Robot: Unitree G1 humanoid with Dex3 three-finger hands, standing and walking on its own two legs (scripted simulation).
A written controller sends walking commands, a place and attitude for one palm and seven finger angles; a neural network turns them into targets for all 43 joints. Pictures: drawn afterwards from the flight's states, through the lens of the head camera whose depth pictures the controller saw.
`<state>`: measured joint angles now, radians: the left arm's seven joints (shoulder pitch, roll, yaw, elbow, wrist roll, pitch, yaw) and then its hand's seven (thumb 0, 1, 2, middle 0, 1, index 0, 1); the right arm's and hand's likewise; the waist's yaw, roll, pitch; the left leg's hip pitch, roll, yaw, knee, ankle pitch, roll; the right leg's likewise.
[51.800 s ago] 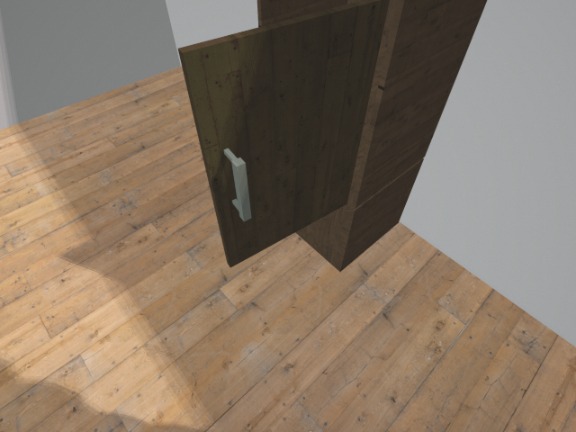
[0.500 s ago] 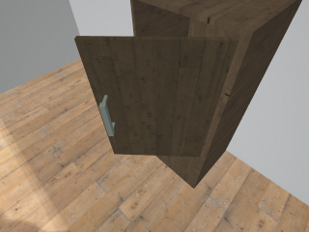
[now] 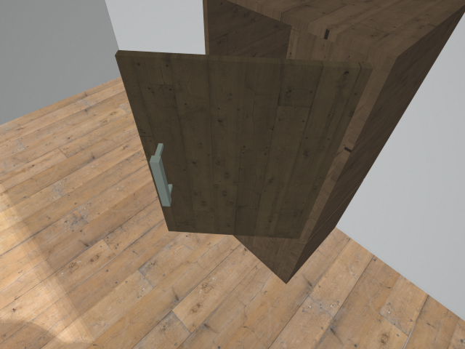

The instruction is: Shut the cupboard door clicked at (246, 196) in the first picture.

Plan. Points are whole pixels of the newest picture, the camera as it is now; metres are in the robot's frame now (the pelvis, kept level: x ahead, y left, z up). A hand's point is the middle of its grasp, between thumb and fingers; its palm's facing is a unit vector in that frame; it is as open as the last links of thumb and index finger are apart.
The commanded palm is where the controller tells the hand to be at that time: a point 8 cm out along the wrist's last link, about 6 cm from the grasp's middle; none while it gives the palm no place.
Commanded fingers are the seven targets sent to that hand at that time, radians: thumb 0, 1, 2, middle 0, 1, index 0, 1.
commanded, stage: look again from close up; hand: left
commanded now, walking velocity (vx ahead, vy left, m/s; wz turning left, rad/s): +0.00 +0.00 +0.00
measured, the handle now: (163, 176) +0.48 +0.19 -0.03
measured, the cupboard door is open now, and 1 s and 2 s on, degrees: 42 42 42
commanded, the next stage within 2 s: raise the hand and make a fist in 0.14 s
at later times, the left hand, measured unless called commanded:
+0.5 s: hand (111, 313) +0.18 +0.21 -0.03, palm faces +0.14 -0.99 -0.08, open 6.9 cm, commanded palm +0.11 +0.27 -0.07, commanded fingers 0.00 0.90 0.90 -0.44 -0.56 -0.44 -0.56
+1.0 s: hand (108, 329) +0.16 +0.22 -0.06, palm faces +0.01 -1.00 -0.03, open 4.5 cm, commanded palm +0.13 +0.27 -0.05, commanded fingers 0.00 0.90 0.90 -0.90 -1.06 -0.90 -1.06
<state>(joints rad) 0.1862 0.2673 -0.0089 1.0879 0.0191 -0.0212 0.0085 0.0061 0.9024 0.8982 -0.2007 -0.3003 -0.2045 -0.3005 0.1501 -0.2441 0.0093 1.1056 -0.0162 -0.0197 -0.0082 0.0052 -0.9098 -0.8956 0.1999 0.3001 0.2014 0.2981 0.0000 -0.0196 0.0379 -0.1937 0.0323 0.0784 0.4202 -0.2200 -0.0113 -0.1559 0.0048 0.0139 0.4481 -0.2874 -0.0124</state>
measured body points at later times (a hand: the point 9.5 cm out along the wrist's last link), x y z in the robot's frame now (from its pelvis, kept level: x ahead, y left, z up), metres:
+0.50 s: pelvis -0.02 -0.01 -0.06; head +0.02 -0.01 +0.39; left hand +0.17 +0.27 -0.02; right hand +0.16 -0.25 -0.15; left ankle +0.00 +0.13 -0.74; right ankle -0.03 -0.11 -0.74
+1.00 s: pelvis -0.05 +0.01 -0.10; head +0.01 +0.02 +0.34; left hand +0.15 +0.27 -0.05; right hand +0.13 -0.22 -0.18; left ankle +0.00 +0.13 -0.74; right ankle -0.03 -0.11 -0.74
